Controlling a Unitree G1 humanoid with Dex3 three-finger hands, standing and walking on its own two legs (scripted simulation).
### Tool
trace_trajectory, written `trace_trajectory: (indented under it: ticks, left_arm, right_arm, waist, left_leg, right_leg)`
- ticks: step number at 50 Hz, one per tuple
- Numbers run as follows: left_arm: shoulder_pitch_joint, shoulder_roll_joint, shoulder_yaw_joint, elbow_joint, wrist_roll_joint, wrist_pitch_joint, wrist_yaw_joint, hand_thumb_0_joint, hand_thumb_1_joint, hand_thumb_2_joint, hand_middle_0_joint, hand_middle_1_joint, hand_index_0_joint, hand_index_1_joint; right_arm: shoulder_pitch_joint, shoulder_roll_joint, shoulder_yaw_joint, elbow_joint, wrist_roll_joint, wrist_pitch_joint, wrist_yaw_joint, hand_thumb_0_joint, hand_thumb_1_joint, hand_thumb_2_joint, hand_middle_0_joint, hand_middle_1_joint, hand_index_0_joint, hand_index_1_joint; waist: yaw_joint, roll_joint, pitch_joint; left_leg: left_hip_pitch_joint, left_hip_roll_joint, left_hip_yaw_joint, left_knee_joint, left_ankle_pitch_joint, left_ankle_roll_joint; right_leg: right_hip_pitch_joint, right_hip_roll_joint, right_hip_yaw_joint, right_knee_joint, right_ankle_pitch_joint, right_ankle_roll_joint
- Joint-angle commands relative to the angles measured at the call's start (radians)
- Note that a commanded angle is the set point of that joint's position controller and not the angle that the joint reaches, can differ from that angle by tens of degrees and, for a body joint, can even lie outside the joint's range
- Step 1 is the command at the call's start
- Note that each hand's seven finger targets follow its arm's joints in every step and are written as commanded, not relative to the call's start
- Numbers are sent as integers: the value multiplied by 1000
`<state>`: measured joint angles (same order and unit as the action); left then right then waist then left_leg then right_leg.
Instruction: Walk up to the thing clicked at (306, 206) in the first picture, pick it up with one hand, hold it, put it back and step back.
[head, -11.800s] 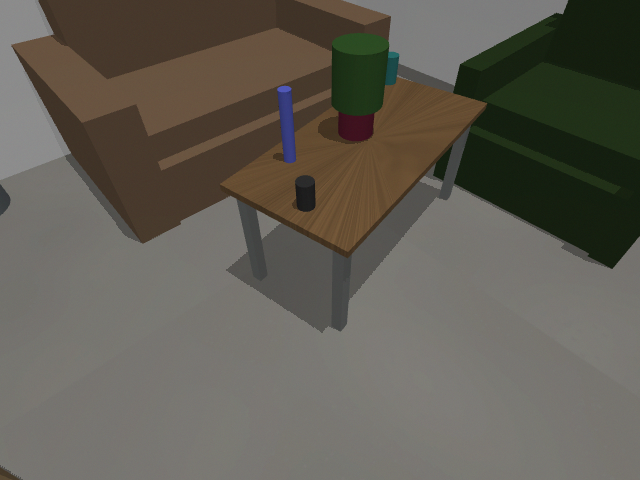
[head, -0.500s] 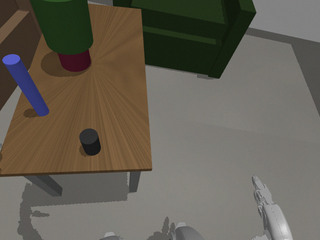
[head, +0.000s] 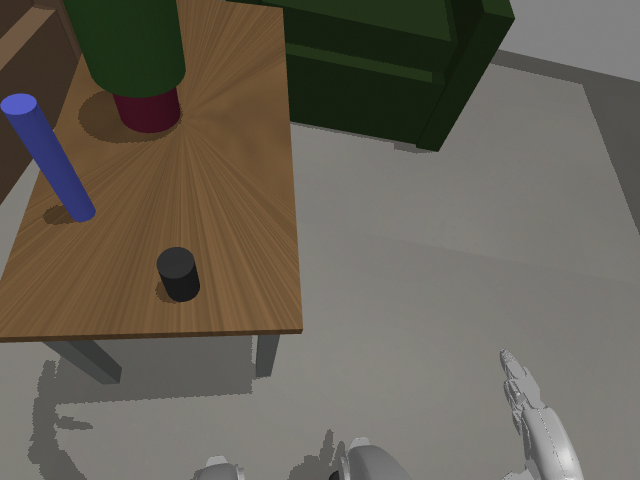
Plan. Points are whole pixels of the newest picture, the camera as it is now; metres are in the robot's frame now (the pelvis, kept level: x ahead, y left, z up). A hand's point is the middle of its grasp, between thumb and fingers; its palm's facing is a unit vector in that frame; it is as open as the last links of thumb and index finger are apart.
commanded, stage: go down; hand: left
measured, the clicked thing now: (179, 275) +0.48 +0.17 -0.17
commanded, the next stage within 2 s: none
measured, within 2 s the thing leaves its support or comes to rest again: neither
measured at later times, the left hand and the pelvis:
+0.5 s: hand out of the picture +0.42 +0.36 +0.07, palm faces +0.15 -0.99 +0.00, open 17.3 cm; pelvis +0.01 +0.00 +0.00, yaw +0 degrees
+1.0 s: hand out of the picture +0.42 +0.36 +0.07, palm faces +0.15 -0.99 +0.00, open 17.5 cm; pelvis +0.00 +0.00 +0.00, yaw +0 degrees
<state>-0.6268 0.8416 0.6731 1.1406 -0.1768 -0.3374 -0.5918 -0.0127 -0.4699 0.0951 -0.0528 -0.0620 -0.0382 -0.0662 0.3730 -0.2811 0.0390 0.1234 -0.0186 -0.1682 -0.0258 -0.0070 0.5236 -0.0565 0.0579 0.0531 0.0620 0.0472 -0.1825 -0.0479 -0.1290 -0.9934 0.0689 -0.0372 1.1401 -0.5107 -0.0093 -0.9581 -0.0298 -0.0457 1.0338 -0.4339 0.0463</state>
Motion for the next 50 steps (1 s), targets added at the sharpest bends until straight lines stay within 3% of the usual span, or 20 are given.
trace_trajectory:
  ticks: [1, 3, 6, 9, 12, 14, 16, 18, 21, 22, 23, 25, 27, 28, 29, 35, 44, 46, 49, 50]
  left_arm:
    - [-339, 404, 61, -271, -32, -65, 7, 0, -459, 102, -46, -64, -40, -71]
    - [-337, 357, 33, -254, -34, -56, 7, 0, -481, 89, -55, -65, -48, -71]
    - [-341, 365, 28, -247, -28, -46, 11, 0, -473, 97, -48, -58, -40, -66]
    - [-303, 338, 19, -193, -31, -35, 6, 0, -485, 92, -48, -63, -44, -68]
    - [-266, 316, 11, -183, -35, -26, 6, 0, -485, 104, -45, -72, -40, -78]
    - [-262, 356, 37, -211, -31, -32, 10, 0, -519, 86, -51, -63, -46, -70]
    - [-272, 361, 50, -244, -42, -42, 7, 0, -525, 102, -46, -74, -42, -81]
    - [-287, 396, 75, -285, -47, -49, 4, 0, -528, 101, -50, -81, -47, -87]
    - [-274, 361, 60, -298, -45, -45, 8, 0, -513, 101, -49, -79, -46, -84]
    - [-267, 369, 73, -278, -46, -42, 7, 0, -505, 100, -50, -75, -45, -81]
    - [-265, 338, 46, -272, -49, -40, 1, 0, -525, 98, -52, -78, -47, -84]
    - [-235, 319, 38, -264, -41, -37, -3, 0, -521, 97, -52, -73, -46, -80]
    - [-228, 332, 48, -249, -42, -34, -2, 0, -510, 95, -49, -69, -43, -76]
    - [-257, 332, 39, -265, -44, -37, -3, 0, -537, 92, -51, -78, -48, -83]
    - [-288, 328, 26, -285, -40, -40, -2, 0, -541, 94, -52, -77, -47, -84]
    - [-282, 344, 40, -234, -42, -39, -4, 0, -565, 93, -52, -82, -49, -87]
    - [-282, 394, 72, -239, -40, -54, -4, 0, -569, 73, -60, -78, -59, -80]
    - [-270, 357, 50, -227, -40, -52, -5, 0, -568, 74, -60, -77, -59, -80]
    - [-305, 398, 68, -255, -38, -57, 1, 0, -582, 85, -56, -82, -55, -87]
    - [-305, 372, 48, -261, -36, -54, 0, 0, -573, 78, -57, -81, -57, -84]
  right_arm:
    - [29, -179, -112, -161, 7, -55, -25, 0, 534, -55, 50, 50, 50, 50]
    - [15, -198, -134, -174, 7, -56, -32, 0, 528, -56, 50, 50, 49, 50]
    - [21, -170, -99, -134, 9, -56, -33, 0, 530, -56, 50, 50, 50, 50]
    - [31, -189, -120, -163, 9, -57, -32, 0, 535, -55, 49, 50, 49, 50]
    - [58, -154, -85, -112, 9, -48, -22, 0, 534, -55, 49, 50, 49, 50]
    - [20, -182, -112, -175, 10, -57, -24, 0, 529, -56, 49, 50, 49, 50]
    - [54, -163, -89, -136, 11, -50, -20, 0, 532, -55, 50, 50, 49, 50]
    - [52, -198, -139, -151, 11, -51, -30, 0, 528, -56, 50, 50, 49, 50]
    - [31, -163, -96, -150, 13, -51, -27, 0, 530, -55, 50, 50, 50, 50]
    - [39, -173, -109, -135, 13, -49, -32, 0, 526, -57, 50, 50, 50, 50]
    - [27, -185, -122, -128, 11, -50, -32, 0, 523, -58, 50, 50, 49, 50]
    - [34, -163, -101, -120, 9, -53, -29, 0, 525, -57, 50, 50, 49, 50]
    - [12, -168, -98, -130, 11, -53, -30, 0, 528, -57, 49, 50, 49, 50]
    - [17, -191, -127, -136, 11, -57, -32, 0, 526, -56, 50, 50, 49, 50]
    - [29, -162, -99, -106, 8, -54, -29, 0, 524, -57, 50, 50, 49, 50]
    - [69, -171, -114, -90, 8, -52, -26, 0, 524, -57, 49, 50, 49, 50]
    - [16, -171, -108, -128, 12, -50, -20, 0, 524, -55, 50, 50, 49, 50]
    - [-2, -177, -112, -142, 8, -53, -22, 0, 522, -56, 50, 50, 49, 50]
    - [14, -189, -125, -117, 8, -51, -33, 0, 525, -56, 50, 50, 49, 50]
    - [1, -180, -113, -122, 8, -52, -32, 0, 524, -56, 50, 50, 49, 50]
  waist:
    - [37, 323, -460]
    - [23, 318, -445]
    - [38, 329, -398]
    - [20, 282, -412]
    - [47, 285, -374]
    - [45, 253, -421]
    - [56, 283, -400]
    - [45, 303, -468]
    - [57, 284, -446]
    - [55, 284, -449]
    - [49, 296, -443]
    - [49, 292, -450]
    - [57, 264, -414]
    - [37, 272, -426]
    - [42, 295, -420]
    - [22, 265, -404]
    - [55, 292, -434]
    - [46, 305, -436]
    - [40, 301, -444]
    - [40, 312, -451]
  left_leg:
    - [429, -42, -8, -160, 388, -14]
    - [442, -39, -11, -170, 373, -15]
    - [420, -39, -13, -181, 335, -17]
    - [437, -33, -16, -167, 411, -16]
    - [390, -43, -3, -158, 422, -9]
    - [393, -43, -1, -154, 402, -3]
    - [383, -45, -6, -167, 380, -10]
    - [445, -44, 0, -155, 428, -9]
    - [416, -50, 2, -157, 444, -5]
    - [436, -48, 0, -153, 470, -6]
    - [446, -43, -4, -155, 483, -10]
    - [467, -42, -3, -145, 528, -8]
    - [435, -42, -8, -157, 496, -9]
    - [455, -39, -9, -157, 497, -9]
    - [443, -44, -1, -155, 474, -6]
    - [434, -43, -3, -153, 453, -3]
    - [406, -51, -2, -152, 415, -6]
    - [427, -44, -9, -160, 424, -12]
    - [413, -46, -5, -160, 386, -8]
    - [430, -44, -7, -162, 397, -10]
  right_leg:
    - [142, 41, -5, -96, 222, -71]
    - [126, 43, -7, -101, 208, -72]
    - [97, 45, -11, -103, 176, -72]
    - [108, 49, -19, -101, 226, -71]
    - [120, 42, -11, -101, 237, -71]
    - [154, 43, -8, -105, 246, -67]
    - [144, 42, -8, -98, 222, -71]
    - [161, 40, -3, -107, 253, -66]
    - [189, 37, 2, -105, 280, -67]
    - [179, 38, 1, -106, 292, -64]
    - [162, 39, -4, -102, 286, -66]
    - [153, 39, -4, -103, 311, -65]
    - [158, 41, -7, -106, 292, -65]
    - [154, 41, -7, -107, 292, -66]
    - [158, 37, 0, -111, 286, -65]
    - [139, 40, -5, -113, 279, -62]
    - [163, 35, 0, -102, 256, -67]
    - [142, 40, -8, -98, 241, -70]
    - [154, 39, -2, -105, 235, -67]
    - [144, 38, -3, -102, 232, -69]
